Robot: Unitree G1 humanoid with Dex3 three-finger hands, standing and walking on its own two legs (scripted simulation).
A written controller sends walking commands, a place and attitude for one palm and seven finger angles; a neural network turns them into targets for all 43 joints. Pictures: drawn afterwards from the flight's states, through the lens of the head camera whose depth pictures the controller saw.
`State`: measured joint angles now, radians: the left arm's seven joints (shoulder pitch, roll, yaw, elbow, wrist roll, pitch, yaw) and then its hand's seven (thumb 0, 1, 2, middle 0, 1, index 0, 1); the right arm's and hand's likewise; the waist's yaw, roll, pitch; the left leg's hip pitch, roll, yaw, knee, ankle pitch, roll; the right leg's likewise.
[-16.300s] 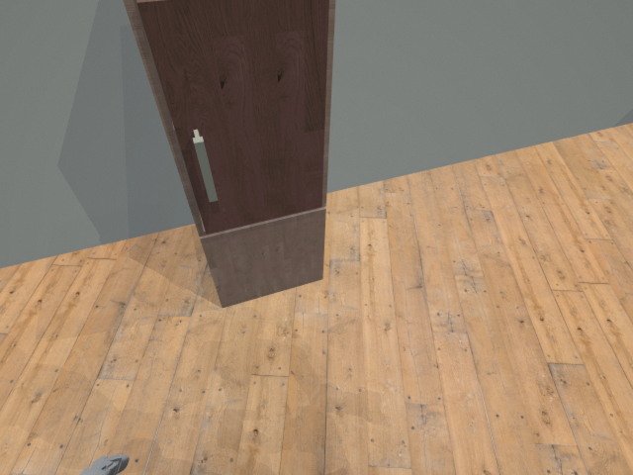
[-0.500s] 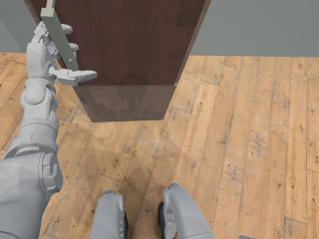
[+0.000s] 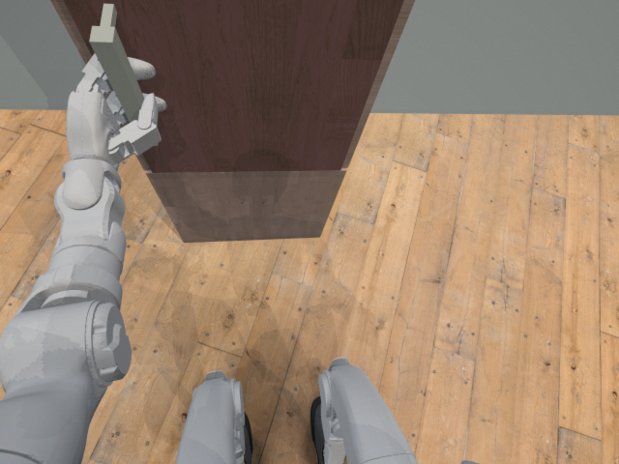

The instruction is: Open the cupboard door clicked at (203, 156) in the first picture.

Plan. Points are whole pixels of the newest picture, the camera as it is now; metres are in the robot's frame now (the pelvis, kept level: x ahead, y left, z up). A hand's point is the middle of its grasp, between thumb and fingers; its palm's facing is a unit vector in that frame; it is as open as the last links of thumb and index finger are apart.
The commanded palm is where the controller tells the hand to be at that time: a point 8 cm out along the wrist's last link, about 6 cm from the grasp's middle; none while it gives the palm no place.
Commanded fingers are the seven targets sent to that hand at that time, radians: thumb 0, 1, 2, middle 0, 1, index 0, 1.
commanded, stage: pull the door open along its arc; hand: left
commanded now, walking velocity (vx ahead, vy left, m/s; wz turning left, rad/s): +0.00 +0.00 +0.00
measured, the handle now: (132, 83) +0.58 +0.17 +0.05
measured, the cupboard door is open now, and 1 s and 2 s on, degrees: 0 45 43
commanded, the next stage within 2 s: open thumb and fingers to let go in 1.00 s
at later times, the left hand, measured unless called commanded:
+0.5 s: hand (164, 184) +0.44 +0.13 +0.04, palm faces -0.04 -1.00 +0.00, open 6.0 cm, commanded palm +0.38 +0.17 +0.04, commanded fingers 0.00 0.90 0.90 -0.40 -1.35 -0.40 -1.35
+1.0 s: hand (266, 286) +0.31 +0.03 +0.05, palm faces +0.32 -0.95 -0.01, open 6.6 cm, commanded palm +0.25 +0.07 +0.04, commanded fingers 0.00 0.90 0.90 -0.40 -1.35 -0.40 -1.35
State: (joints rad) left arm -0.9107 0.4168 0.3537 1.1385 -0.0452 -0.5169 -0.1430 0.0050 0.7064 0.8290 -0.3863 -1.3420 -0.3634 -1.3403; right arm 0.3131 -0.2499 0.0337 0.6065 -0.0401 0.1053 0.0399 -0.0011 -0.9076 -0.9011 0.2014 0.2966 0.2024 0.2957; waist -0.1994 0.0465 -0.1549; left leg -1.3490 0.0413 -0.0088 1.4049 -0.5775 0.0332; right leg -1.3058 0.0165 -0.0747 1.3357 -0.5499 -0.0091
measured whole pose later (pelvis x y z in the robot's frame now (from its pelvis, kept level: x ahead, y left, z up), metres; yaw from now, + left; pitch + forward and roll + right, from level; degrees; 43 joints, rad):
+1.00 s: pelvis +0.03 -0.05 +0.03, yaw +4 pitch +22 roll +1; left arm 0.13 -0.10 -0.23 0.27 0.12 -0.45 0.51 0.03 0.65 0.70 -0.30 -1.20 -0.31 -1.29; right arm 0.13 -0.12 0.03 0.53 -0.08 -0.01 0.06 0.00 -0.91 -0.90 0.20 0.30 0.20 0.30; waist -0.03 0.00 -0.22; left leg -1.05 0.03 -0.02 1.25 -0.58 -0.04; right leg -1.05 0.01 -0.08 1.27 -0.61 -0.08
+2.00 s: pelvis +0.00 -0.03 +0.02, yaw +4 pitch +21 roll -1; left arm -0.05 -0.11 -0.25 0.41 0.15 -0.46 0.58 -0.01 -0.49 0.30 -0.31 -0.60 -0.32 -0.63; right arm 0.15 -0.16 0.00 0.59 -0.09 -0.07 0.04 0.01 -0.91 -0.90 0.20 0.30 0.20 0.30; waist -0.03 0.03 -0.20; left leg -1.13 0.00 -0.03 1.31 -0.55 -0.01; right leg -1.10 -0.01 -0.08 1.30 -0.57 -0.05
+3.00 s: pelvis +0.01 -0.02 +0.01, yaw +4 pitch +22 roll -1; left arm 0.41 0.11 -0.18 -0.04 -0.04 -0.47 0.01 -0.01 -0.49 0.30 -0.15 -0.30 -0.17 -0.31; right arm 0.18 -0.20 0.00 0.40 -0.01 0.02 0.02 0.01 -0.91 -0.90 0.20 0.30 0.20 0.30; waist 0.00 0.02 -0.19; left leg -1.16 0.00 -0.03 1.39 -0.61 0.00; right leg -1.13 -0.01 -0.08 1.38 -0.63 -0.04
